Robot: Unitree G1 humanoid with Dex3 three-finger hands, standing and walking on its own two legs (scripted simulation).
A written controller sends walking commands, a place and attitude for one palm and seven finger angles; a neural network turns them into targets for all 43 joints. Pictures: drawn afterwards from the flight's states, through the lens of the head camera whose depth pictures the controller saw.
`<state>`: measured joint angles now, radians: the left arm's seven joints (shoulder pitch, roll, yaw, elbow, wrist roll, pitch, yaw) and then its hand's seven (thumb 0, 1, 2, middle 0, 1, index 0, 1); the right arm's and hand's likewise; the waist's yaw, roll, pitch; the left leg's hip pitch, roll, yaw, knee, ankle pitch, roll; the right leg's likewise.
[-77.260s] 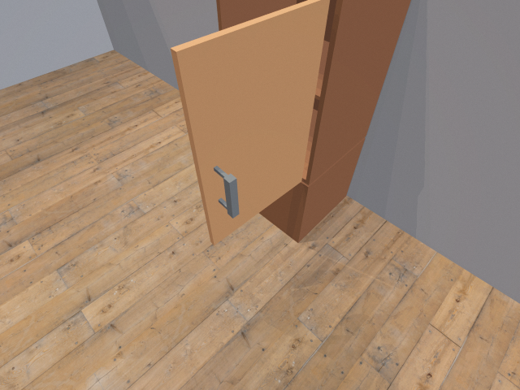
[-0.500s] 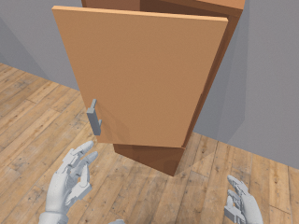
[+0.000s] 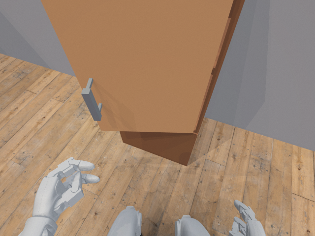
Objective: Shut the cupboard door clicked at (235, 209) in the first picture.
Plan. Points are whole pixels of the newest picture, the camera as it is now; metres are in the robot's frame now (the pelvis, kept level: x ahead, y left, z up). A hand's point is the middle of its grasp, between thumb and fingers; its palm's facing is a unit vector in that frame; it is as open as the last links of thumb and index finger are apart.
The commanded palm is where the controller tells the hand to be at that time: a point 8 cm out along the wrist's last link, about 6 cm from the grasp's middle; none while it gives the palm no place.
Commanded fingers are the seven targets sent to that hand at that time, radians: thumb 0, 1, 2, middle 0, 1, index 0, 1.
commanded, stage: raise the hand and make a fist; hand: left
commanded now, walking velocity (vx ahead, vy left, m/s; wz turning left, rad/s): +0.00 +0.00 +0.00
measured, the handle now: (94, 100) +0.50 +0.23 +0.00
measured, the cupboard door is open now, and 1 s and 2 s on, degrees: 20 20 20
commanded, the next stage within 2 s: bring the fist close to the handle in 1.10 s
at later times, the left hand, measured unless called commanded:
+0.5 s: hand (54, 192) +0.21 +0.23 +0.04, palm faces +0.05 -1.00 -0.03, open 3.1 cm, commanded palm +0.19 +0.28 +0.03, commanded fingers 0.00 0.90 0.90 -1.30 -1.50 -1.30 -1.50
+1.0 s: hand (66, 188) +0.22 +0.22 +0.04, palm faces +0.00 -1.00 -0.04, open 3.2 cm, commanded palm +0.20 +0.27 +0.03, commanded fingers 0.00 0.90 0.90 -1.30 -1.50 -1.30 -1.50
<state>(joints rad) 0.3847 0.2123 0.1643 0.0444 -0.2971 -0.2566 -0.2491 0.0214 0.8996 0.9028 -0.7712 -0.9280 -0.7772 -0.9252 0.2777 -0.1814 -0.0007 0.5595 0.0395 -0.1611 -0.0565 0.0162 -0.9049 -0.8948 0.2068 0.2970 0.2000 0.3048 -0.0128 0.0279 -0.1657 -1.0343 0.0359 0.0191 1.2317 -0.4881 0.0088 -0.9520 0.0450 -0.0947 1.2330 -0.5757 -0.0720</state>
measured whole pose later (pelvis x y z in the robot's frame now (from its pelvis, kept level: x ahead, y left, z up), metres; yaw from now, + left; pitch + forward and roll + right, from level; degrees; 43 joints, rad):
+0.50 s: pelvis +0.00 +0.04 +0.00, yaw +1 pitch +18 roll -5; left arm 0.42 0.23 0.11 -0.04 -0.24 -0.44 -0.19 0.02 0.90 0.90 -1.22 -1.42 -1.23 -1.42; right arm 0.18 -0.21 0.03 0.47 0.01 -0.16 -0.02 0.01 -0.91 -0.90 0.20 0.30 0.20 0.30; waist 0.03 0.04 -0.19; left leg -1.08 0.00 0.01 1.27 -0.51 0.07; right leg -0.96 0.02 -0.11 1.22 -0.57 -0.02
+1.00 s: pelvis +0.00 +0.03 -0.01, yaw +0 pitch +18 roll -4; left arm 0.41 0.26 0.12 -0.03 -0.27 -0.45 -0.22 0.02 0.90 0.90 -1.30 -1.50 -1.30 -1.50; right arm 0.26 -0.24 0.00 0.50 0.01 -0.16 -0.03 0.01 -0.91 -0.90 0.20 0.30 0.20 0.30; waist -0.01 0.03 -0.19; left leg -1.10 0.02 0.00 1.29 -0.52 0.05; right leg -0.98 0.04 -0.11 1.25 -0.59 -0.04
